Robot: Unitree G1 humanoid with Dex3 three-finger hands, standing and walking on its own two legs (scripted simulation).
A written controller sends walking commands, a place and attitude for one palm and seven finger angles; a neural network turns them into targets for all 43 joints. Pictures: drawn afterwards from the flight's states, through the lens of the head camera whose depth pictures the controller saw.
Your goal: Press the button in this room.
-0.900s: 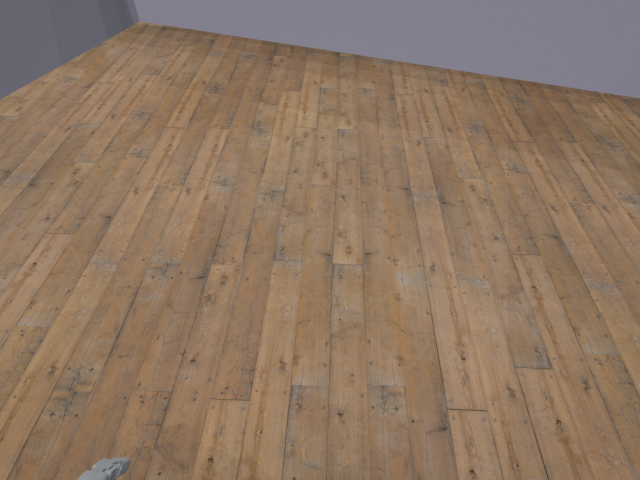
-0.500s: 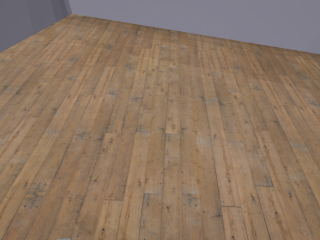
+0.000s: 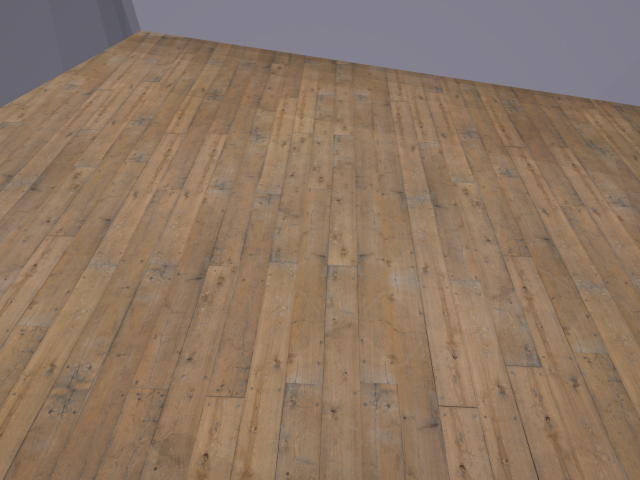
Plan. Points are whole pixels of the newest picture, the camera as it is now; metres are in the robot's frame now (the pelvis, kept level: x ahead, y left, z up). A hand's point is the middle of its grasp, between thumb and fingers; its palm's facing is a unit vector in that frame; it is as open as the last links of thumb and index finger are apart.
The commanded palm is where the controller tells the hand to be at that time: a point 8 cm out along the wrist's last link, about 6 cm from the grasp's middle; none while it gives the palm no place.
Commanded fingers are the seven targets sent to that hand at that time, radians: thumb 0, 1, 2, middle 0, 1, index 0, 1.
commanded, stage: turn or walk to find it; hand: left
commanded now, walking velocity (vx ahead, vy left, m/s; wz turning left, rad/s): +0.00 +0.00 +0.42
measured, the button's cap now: out of the picture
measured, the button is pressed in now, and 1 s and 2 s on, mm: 0 0 0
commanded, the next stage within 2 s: none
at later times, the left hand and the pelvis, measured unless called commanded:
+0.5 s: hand out of the picture +0.02 +0.22 -0.18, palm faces +0.13 -0.96 -0.25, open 7.4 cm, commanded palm none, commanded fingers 0.00 0.90 0.90 -0.20 -0.30 -0.20 -0.30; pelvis -0.02 +0.01 -0.01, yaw +8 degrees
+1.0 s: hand out of the picture -0.10 +0.19 -0.18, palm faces +0.42 -0.88 -0.24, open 7.4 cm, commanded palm none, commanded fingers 0.00 0.90 0.90 -0.20 -0.30 -0.20 -0.30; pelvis -0.06 -0.01 -0.01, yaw +24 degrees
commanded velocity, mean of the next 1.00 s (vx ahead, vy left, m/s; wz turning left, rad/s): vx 0.00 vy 0.00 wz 0.42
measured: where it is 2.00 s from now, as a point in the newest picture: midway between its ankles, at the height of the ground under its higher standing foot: outside the picture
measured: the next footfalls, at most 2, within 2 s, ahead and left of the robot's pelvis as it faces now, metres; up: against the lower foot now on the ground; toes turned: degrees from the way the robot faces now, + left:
right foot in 0.64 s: +0.01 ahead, -0.12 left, +0.00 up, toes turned +12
left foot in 1.02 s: -0.09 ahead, +0.11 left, +0.00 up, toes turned +28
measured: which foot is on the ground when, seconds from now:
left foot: down 0.00-0.64, up 0.66-1.00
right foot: down 0.00-0.36, up 0.38-0.62, down 0.64-1.00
